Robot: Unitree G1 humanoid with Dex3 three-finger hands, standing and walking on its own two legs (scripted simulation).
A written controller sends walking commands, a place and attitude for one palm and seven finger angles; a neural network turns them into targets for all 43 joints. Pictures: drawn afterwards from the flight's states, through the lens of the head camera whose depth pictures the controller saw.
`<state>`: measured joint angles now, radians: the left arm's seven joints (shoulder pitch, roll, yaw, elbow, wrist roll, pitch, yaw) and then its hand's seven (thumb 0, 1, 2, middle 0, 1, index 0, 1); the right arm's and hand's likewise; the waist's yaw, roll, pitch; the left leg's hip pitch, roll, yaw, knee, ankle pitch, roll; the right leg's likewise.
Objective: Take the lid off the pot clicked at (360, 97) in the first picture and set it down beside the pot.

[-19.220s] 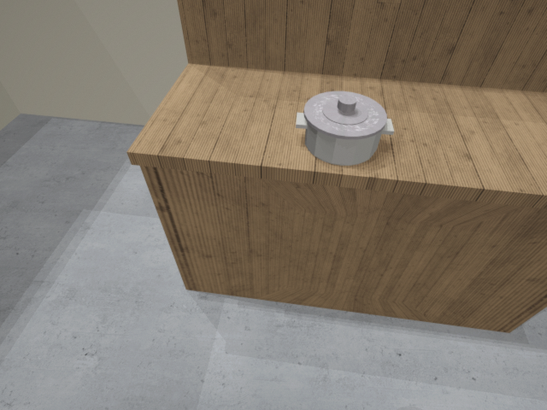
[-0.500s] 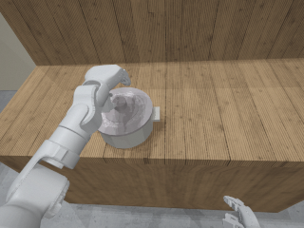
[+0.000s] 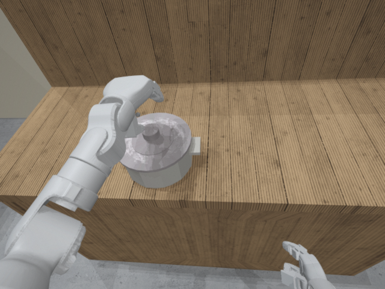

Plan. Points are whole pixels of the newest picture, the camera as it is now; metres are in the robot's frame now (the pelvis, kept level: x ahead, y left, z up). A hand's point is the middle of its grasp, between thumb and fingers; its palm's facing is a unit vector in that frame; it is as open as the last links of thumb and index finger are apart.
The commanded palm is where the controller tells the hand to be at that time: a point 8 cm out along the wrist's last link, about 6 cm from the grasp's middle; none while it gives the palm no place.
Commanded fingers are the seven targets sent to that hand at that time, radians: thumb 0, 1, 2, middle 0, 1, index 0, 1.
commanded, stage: move the open hand above the knob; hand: left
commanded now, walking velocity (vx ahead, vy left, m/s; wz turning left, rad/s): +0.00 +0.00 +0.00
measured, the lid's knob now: (150, 132) +0.45 +0.13 +0.08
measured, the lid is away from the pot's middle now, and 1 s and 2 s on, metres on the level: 0.00 0.00 0.00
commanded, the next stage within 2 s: lower the open fingers around the knob in 0.96 s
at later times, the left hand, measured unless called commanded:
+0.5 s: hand (139, 127) +0.40 +0.13 +0.14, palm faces -0.21 -0.03 -0.98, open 10.1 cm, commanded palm +0.39 +0.14 +0.21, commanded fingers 0.00 -0.32 1.46 -0.84 -0.08 -0.84 -0.08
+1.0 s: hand (139, 125) +0.40 +0.13 +0.15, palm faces -0.18 -0.06 -0.98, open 10.1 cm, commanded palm +0.38 +0.14 +0.21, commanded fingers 0.00 -0.32 1.46 -0.84 -0.08 -0.84 -0.08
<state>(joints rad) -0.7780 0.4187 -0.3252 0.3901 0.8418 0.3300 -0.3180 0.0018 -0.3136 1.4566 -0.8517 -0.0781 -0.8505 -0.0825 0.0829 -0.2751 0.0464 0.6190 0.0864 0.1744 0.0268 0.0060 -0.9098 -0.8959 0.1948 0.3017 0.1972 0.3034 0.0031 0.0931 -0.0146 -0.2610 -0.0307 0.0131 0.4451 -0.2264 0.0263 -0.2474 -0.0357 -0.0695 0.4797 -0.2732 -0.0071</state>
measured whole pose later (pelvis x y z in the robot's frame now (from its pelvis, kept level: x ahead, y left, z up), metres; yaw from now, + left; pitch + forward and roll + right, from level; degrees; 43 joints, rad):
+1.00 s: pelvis -0.01 +0.01 +0.00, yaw +0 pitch +2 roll +0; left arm -0.72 0.40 -0.36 0.31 0.85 0.34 -0.34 0.00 -0.31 1.46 -0.85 -0.08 -0.85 -0.08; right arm 0.08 -0.27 0.05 0.61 0.09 0.19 0.05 0.01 -0.91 -0.90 0.19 0.30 0.20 0.30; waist 0.01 0.10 -0.01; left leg -0.27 -0.04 0.02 0.45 -0.22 0.04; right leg -0.25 -0.04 -0.07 0.47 -0.26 0.00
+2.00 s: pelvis -0.01 +0.01 +0.00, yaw +0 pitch +3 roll +0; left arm -0.74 0.35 -0.37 0.53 0.85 0.29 -0.28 0.00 -0.31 1.46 -0.85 -0.08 -0.84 -0.08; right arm 0.12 -0.27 0.04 0.64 0.08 0.19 0.02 0.01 -0.91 -0.90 0.20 0.30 0.20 0.30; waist -0.02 0.08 -0.01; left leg -0.28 -0.03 0.01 0.46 -0.23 0.03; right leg -0.26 -0.03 -0.07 0.48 -0.26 0.00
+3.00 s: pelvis +0.00 +0.01 +0.00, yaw +0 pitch +3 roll +0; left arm -0.73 0.35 -0.37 0.54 0.86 0.31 -0.27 0.00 0.12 1.05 -0.68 -0.85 -0.69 -0.85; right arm 0.12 -0.27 0.04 0.63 0.09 0.19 0.03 0.01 -0.91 -0.90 0.20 0.30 0.20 0.30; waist -0.02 0.09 -0.02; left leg -0.28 -0.03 0.02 0.46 -0.23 0.03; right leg -0.26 -0.03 -0.06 0.47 -0.27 0.00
